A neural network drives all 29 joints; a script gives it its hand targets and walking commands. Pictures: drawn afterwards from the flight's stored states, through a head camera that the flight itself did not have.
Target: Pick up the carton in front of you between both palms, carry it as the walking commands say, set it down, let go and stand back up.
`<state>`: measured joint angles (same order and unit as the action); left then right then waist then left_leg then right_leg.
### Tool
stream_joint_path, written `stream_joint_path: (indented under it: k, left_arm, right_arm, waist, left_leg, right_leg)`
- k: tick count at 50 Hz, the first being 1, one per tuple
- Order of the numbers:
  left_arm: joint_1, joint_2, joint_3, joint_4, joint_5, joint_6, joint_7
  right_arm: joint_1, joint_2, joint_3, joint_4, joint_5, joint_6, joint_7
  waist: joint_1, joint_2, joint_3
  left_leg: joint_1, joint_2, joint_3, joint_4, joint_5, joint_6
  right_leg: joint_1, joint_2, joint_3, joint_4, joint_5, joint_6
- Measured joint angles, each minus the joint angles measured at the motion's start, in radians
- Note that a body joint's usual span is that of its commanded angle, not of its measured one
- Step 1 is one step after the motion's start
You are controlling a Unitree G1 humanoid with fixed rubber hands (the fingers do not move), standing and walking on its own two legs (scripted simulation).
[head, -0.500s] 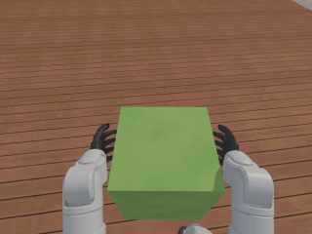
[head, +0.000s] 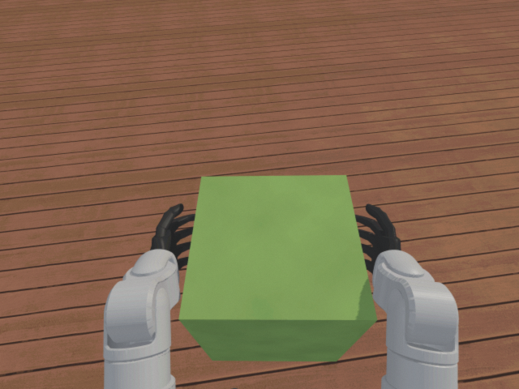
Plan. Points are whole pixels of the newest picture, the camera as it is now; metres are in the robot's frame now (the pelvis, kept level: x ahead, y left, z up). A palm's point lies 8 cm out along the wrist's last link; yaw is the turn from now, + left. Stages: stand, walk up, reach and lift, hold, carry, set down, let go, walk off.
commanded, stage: carry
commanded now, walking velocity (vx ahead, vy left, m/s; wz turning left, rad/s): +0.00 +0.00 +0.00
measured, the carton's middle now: (273, 275) +0.27 +0.00 +0.02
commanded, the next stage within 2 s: none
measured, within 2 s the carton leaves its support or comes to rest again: neither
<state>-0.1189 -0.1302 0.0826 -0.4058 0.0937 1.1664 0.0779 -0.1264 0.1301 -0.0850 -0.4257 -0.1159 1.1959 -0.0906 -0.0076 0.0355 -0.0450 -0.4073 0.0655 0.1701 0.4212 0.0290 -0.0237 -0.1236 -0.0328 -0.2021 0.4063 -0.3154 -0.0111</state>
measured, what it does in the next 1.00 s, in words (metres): stands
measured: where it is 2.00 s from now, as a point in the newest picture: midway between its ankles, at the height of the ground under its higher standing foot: outside the picture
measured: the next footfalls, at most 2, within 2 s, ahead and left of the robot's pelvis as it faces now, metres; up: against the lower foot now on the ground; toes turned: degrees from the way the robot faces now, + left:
none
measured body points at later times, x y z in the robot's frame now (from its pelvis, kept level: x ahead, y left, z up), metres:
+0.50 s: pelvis +0.08 +0.00 -0.01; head +0.07 -0.01 +0.44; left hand +0.36 +0.14 +0.08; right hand +0.35 -0.17 +0.07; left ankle +0.10 +0.10 -0.74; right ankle -0.07 -0.10 -0.73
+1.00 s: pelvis +0.03 -0.01 -0.01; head +0.00 -0.01 +0.44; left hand +0.31 +0.13 +0.06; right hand +0.30 -0.17 +0.05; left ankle +0.10 +0.10 -0.74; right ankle -0.07 -0.10 -0.74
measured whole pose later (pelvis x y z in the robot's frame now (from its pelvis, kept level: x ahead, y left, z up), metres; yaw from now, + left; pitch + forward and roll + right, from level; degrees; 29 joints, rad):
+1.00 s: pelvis +0.03 -0.01 -0.01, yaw -3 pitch +1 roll +1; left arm -0.14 -0.13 0.10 -0.21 0.14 1.14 0.06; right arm -0.14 0.13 -0.11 -0.21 -0.14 1.14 -0.07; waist 0.00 -0.01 -0.11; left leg -0.38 0.08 0.21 0.54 -0.18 0.02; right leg -0.11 -0.04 -0.14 0.53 -0.43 -0.01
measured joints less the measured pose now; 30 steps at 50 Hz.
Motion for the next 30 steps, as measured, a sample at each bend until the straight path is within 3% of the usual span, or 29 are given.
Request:
stream_joint_path:
  k: [3,5,10,17,30]
  left_arm:
    - [-0.029,-0.001,0.022,0.015,0.009,0.028,-0.001]
    - [-0.038,-0.002,0.033,0.034,0.019,0.048,-0.001]
    - [-0.052,-0.004,0.042,0.080,0.030,0.060,-0.001]
    - [-0.055,-0.005,0.031,0.068,0.020,0.043,0.000]
    - [-0.035,-0.003,0.021,0.072,0.020,0.045,-0.001]
  right_arm:
    - [-0.026,0.003,-0.005,0.041,0.001,0.004,0.000]
    - [-0.043,0.005,-0.012,0.082,0.002,0.012,0.003]
    - [-0.059,0.007,-0.027,0.135,-0.001,0.017,0.006]
    - [-0.040,0.004,-0.025,0.092,-0.002,0.008,0.006]
    - [-0.025,0.002,-0.019,0.093,-0.004,0.018,0.006]
  waist:
    - [0.002,-0.068,-0.036]
    - [0.007,-0.089,-0.055]
    - [0.016,-0.081,-0.072]
    - [0.010,-0.049,-0.048]
    - [0.006,-0.051,-0.068]
  left_leg:
    - [0.037,-0.032,0.031,0.025,-0.137,0.068]
    - [0.045,-0.038,0.043,0.038,-0.179,0.079]
    - [0.046,-0.032,0.052,0.059,-0.220,0.073]
    - [0.036,-0.020,0.053,0.092,-0.231,0.071]
    - [0.035,-0.002,0.047,0.135,-0.270,0.045]
  right_leg:
    - [-0.010,-0.044,0.028,0.107,-0.072,0.030]
    - [-0.006,-0.053,0.050,0.120,-0.093,0.045]
    - [0.036,-0.044,0.064,0.037,-0.090,0.056]
    - [0.017,-0.039,0.070,0.081,-0.077,0.056]
    - [0.033,-0.025,0.068,0.092,-0.137,0.026]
